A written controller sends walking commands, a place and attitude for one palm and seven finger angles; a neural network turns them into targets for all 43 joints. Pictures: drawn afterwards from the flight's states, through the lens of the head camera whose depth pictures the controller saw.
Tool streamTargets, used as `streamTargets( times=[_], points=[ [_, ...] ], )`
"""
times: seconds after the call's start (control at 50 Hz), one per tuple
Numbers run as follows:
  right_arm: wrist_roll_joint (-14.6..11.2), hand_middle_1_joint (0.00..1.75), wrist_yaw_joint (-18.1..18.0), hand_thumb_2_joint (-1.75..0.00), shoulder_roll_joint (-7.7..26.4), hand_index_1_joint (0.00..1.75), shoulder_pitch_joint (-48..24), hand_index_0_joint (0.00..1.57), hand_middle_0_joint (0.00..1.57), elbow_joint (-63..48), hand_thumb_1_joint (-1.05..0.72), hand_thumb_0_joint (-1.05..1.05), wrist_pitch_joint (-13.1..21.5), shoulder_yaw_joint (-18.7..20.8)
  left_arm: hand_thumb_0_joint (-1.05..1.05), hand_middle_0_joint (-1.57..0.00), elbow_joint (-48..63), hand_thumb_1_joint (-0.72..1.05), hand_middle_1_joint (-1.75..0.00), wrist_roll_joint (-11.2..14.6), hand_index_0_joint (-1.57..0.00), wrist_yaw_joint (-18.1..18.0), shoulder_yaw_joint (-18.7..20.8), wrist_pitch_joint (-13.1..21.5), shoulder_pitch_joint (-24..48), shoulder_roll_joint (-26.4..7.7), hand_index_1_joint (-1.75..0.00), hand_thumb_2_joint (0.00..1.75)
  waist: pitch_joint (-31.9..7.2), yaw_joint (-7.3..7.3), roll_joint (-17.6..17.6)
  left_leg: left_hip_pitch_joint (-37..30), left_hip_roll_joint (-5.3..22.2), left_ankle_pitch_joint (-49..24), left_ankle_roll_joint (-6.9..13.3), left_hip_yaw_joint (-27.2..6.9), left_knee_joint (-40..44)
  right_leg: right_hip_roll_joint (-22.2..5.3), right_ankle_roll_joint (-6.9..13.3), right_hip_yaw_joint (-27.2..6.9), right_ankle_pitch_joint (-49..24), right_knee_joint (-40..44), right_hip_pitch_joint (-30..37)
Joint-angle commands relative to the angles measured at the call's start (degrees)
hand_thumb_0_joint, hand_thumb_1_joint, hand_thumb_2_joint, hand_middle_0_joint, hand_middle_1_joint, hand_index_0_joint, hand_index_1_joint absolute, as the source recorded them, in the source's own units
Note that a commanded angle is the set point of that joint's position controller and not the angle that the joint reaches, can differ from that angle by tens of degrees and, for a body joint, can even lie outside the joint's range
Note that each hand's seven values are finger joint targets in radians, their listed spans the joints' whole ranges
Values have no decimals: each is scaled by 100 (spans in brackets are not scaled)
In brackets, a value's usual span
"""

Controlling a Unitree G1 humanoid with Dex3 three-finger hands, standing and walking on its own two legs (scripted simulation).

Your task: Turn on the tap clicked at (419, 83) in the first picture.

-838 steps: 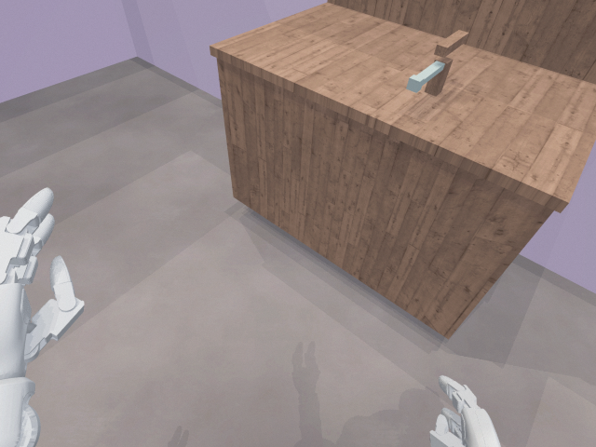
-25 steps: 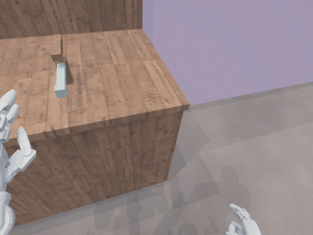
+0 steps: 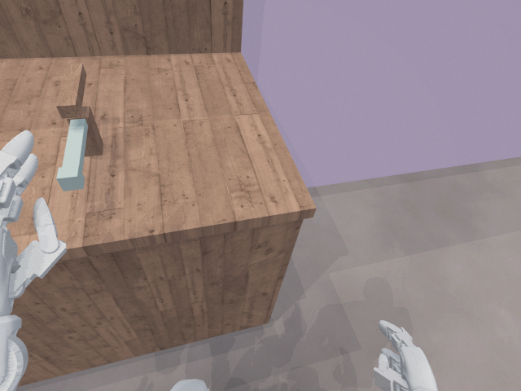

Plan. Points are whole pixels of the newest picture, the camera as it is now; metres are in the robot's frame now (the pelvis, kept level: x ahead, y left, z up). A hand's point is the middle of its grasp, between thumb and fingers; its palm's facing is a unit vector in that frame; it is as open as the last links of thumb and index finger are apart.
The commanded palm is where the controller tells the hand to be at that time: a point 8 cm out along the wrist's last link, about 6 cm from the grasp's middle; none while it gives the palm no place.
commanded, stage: come to a stop and stand still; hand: left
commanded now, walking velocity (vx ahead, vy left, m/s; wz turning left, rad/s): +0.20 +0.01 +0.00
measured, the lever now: (71, 178) +0.37 +0.33 +0.10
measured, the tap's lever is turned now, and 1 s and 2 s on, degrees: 0 0 0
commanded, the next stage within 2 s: look again from close up in 1.48 s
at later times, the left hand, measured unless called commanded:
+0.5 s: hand (113, 198) +0.28 +0.22 +0.17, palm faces +0.34 -0.82 -0.45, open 7.4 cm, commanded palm +0.22 +0.27 +0.19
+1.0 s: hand (76, 233) +0.25 +0.26 +0.14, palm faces +0.24 -0.89 -0.39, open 7.4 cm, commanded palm +0.20 +0.31 +0.19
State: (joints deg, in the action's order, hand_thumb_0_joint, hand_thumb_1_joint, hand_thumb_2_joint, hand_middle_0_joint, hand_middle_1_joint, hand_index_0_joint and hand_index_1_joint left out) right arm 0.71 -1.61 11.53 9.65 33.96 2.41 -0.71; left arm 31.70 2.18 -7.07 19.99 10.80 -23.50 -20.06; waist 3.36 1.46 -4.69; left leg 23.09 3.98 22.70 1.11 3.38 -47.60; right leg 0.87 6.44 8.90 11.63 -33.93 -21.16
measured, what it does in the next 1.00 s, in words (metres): steps on the spot: left foot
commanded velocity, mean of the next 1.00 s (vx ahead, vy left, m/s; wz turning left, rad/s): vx -0.07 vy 0.01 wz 0.00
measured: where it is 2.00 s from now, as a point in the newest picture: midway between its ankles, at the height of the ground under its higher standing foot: outside the picture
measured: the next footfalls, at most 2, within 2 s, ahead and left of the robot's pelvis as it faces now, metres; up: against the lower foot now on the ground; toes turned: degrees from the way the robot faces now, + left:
left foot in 0.04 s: +0.09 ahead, +0.12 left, +0.00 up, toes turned +2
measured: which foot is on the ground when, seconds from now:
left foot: up 0.00-0.02, down 0.04-1.00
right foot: down 0.00-1.00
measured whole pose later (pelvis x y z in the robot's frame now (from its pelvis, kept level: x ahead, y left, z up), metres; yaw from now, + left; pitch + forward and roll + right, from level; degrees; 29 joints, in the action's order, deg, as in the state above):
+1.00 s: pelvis +0.02 +0.03 +0.01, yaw -2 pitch -3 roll +0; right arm -1.3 -0.2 9.3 15.8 31.7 8.3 -1.3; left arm 24.9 0.4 -4.1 16.6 10.8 -25.4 -21.4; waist 6.0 0.8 -3.6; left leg 13.1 0.8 15.5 2.5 6.1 -31.4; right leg -1.3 -0.7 -0.1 12.9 -30.4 -17.5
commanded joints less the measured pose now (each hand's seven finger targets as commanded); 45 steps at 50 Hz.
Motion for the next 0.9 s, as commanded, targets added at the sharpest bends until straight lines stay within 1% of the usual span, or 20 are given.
streamTargets(
  times=[0.0,0.02,0.04,0.06,0.1,0.16,0.22,0.26,0.32,0.4,0.48,0.58,0.6,0.62,0.64,0.72,0.76,0.8,0.82,0.88],
  points=[
    [14,30,-223,-90,590,30,-168,20,20,-865,-90,0,460,199,0,-20,1502,90,-30,87,-20,-221,724,387,762,-1176,-30,90,-919,-177,1557,-1869,-142,463,157,-234,2062,-782,-23,-1182,3000,520,-789],
    [-37,30,-244,-90,727,30,-183,20,20,-931,-90,0,502,227,0,-20,1414,90,-30,104,-20,-235,790,420,707,-1112,-30,90,-507,-216,2644,-1893,840,1480,567,-1982,3142,-208,-339,-830,2466,-798,-1465],
    [-58,30,-182,-90,645,30,-235,20,20,-927,-90,0,535,186,0,-20,1427,90,-30,-24,-20,-275,703,461,833,-1042,-30,90,-294,-232,2940,-1676,1716,1353,1071,-3259,3744,151,-459,-591,1825,-2267,-1710],
    [-46,30,-155,-90,527,30,-330,20,20,-886,-90,0,561,183,0,-20,1092,90,-30,-72,-20,-247,949,474,869,-1324,-30,90,-137,-219,2096,-1327,1796,754,1233,-3209,3696,-118,-464,-1001,1420,-2721,-1704],
    [-73,30,-90,-90,608,30,-198,20,20,-863,-90,0,502,260,0,-20,533,90,-30,-73,-20,-136,825,310,373,-1075,-30,90,-280,-111,1440,-958,1434,-672,956,-1894,3077,-266,-563,-943,1138,-2200,-1102],
    [-136,30,-46,-90,650,30,20,20,20,-875,-90,0,541,258,0,-20,365,90,-30,-29,-20,-94,551,187,108,-758,-30,90,-545,-85,1478,-931,875,-2452,442,-575,2473,-122,-700,-458,435,-534,44],
    [-153,30,-77,-90,583,30,-172,20,20,-915,-90,0,597,138,0,-20,313,90,-30,-56,-20,-134,462,108,381,-854,-30,90,-594,-135,1003,-493,575,-1926,14,-201,1989,-179,-662,-585,-811,923,1324],
    [-115,30,-106,-90,535,30,-152,20,20,-903,-90,0,644,126,0,-20,439,90,-30,-72,-20,-199,527,125,610,-1010,-30,90,-803,-207,395,-317,64,-1460,-247,-7,1484,-839,-366,-1422,-2745,901,1546],
    [-159,30,-121,-90,516,30,-292,20,20,-899,-90,0,647,183,0,-20,794,90,-30,-28,-20,-257,636,121,705,-1216,-30,90,-1224,-114,-508,-416,-256,-682,-333,-124,651,-1536,38,-2106,-3899,996,1657],
    [-111,30,-194,-90,392,30,-352,20,20,-948,-90,0,531,78,0,-20,1346,90,-30,11,-20,-358,1153,297,-305,-1435,-30,90,-1558,15,-115,-66,-144,-156,-183,-462,1142,-1684,59,-1759,-3925,613,2285],
    [-101,30,-280,-90,535,30,-306,20,20,-947,-90,0,443,197,0,-20,1516,90,-30,122,-20,-421,1260,326,-756,-1350,-30,90,-1913,-48,518,-1246,121,-3015,-173,-514,2010,-924,-449,-1159,-2499,278,1712],
    [-132,30,-344,-90,636,30,-320,20,20,-824,-90,0,454,205,0,-20,731,90,-30,87,-20,-347,888,191,-499,-998,-30,90,-1211,-93,832,-678,249,-2469,-167,-514,2248,-520,-622,-995,-1759,600,1543],
    [276,30,-262,-90,944,30,815,20,20,-404,-90,0,940,480,0,-20,1525,90,-30,-761,-20,-186,3954,960,5511,-5599,-30,90,-238,227,149,70,-41,-1967,-34,93,1119,-777,-783,-1701,-1601,1344,830],
    [-155,30,-244,-90,585,30,406,20,20,-107,-90,0,852,425,0,-20,-1071,90,-30,-145,-20,33,2484,578,3886,-3360,-30,90,-405,-49,186,-660,-200,-1252,-91,-117,1508,-1396,-33,-1760,-1679,1418,703],
    [-151,30,-113,-90,640,30,287,20,20,-417,-90,0,878,412,0,-20,-911,90,-30,28,-20,109,1504,506,2453,-2152,-30,90,-513,-11,-64,-1103,-361,-942,-168,-173,1778,-1262,-4,-2054,-1951,1307,608],
    [-323,30,176,-90,730,30,84,20,20,-696,-90,0,946,418,0,-20,-865,90,-30,234,-20,377,-231,384,495,-324,-30,90,-984,118,1138,-1604,30,-1119,68,-111,2507,-683,-572,-1393,-145,1013,824],
    [-332,30,266,-90,746,30,-91,20,20,-967,-90,0,888,332,0,-20,131,90,-30,75,-20,333,-348,401,426,-399,-30,90,-727,124,1241,-559,299,-170,203,-346,2979,-442,-639,-1039,525,572,1294],
    [-324,30,246,-90,756,30,-195,20,20,-1118,-90,0,909,290,0,-20,521,90,-30,-62,-20,210,155,439,438,-909,-30,90,-476,166,576,99,250,646,202,-340,3131,-316,-642,-960,864,609,1497],
    [-307,30,204,-90,788,30,-274,20,20,-1112,-90,0,886,264,0,-20,741,90,-30,-97,-20,72,792,458,512,-1543,-30,90,-448,158,347,30,216,673,185,-291,3069,-297,-636,-967,917,715,1395],
    [-207,30,68,-90,691,30,-268,20,20,-1247,-90,0,940,246,0,-20,973,90,-30,-44,-20,18,1255,534,726,-1692,-30,90,-409,64,-66,-237,-42,553,131,-234,2654,-480,-532,-1261,1315,1261,966]
  ],
)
